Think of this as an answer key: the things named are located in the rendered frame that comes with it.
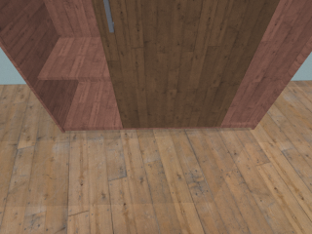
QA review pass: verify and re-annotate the wardrobe door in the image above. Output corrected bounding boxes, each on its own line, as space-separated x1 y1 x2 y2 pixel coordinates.
92 0 280 129
222 0 312 123

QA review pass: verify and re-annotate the handle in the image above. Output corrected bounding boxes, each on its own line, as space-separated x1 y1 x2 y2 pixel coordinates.
103 0 114 33

